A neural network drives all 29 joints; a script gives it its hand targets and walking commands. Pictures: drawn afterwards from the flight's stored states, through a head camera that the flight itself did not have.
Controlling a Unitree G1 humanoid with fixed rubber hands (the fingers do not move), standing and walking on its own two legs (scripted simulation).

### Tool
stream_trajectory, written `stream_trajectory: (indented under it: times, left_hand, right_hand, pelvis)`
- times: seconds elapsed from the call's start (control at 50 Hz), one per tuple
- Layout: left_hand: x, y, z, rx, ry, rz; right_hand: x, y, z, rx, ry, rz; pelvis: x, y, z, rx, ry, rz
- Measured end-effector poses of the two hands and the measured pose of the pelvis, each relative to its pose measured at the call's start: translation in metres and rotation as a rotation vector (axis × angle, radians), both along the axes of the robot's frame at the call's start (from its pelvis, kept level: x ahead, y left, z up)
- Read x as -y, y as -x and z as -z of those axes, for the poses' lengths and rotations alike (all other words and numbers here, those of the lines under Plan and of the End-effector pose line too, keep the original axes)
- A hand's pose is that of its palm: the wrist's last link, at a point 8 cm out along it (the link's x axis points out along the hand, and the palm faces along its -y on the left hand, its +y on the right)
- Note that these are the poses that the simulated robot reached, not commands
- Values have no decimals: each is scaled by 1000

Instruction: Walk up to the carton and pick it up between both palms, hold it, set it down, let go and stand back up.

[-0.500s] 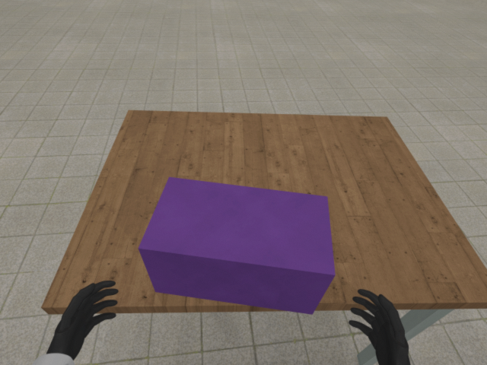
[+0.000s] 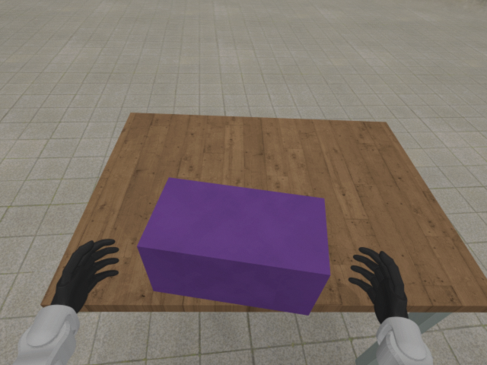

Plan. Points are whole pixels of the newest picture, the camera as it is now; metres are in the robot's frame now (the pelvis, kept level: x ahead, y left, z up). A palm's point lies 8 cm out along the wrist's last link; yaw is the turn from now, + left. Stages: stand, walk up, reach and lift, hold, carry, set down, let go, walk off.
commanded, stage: reach and lift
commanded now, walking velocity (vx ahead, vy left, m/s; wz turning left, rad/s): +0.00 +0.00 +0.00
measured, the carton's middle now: (237, 245) +0.35 +0.04 -0.02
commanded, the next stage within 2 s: none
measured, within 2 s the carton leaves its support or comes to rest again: neither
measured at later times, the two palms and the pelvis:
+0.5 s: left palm (82, 222) +0.30 +0.30 +0.08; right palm (391, 245) +0.30 -0.20 +0.09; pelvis +0.01 +0.00 +0.00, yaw +0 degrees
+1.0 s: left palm (102, 184) +0.36 +0.28 +0.11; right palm (405, 229) +0.33 -0.22 +0.10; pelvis +0.00 +0.01 +0.00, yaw -2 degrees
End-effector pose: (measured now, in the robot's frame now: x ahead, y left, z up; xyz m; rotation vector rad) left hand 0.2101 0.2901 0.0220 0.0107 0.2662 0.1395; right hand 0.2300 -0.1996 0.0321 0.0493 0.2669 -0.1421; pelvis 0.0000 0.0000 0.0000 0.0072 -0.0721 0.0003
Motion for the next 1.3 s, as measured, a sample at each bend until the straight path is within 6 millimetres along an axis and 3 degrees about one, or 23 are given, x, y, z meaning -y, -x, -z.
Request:
stream_trajectory:
  times: [0.46,0.74,0.94,1.18,1.24,1.3]
  left_hand:
    - [-5,-83,-56,39,7,0]
    - [-2,-125,-83,29,22,2]
    - [8,-139,-84,9,8,25]
    - [8,-177,-120,39,-6,37]
    - [3,-177,-116,35,-19,35]
    - [-1,-172,-98,21,-33,34]
  right_hand:
    - [2,-69,-49,51,12,-32]
    - [11,-99,-74,50,29,-33]
    - [24,-90,-65,11,20,13]
    - [21,-134,-94,20,41,-15]
    - [19,-138,-90,7,48,-17]
    - [16,-137,-73,-11,50,-12]
  pelvis:
    - [1,-6,-2,-45,4,4]
    - [-1,-5,-3,-65,7,7]
    - [-4,-2,-4,-79,3,29]
    - [-11,7,-4,-129,9,34]
    - [-12,6,-4,-128,12,26]
    - [-13,4,-3,-128,16,15]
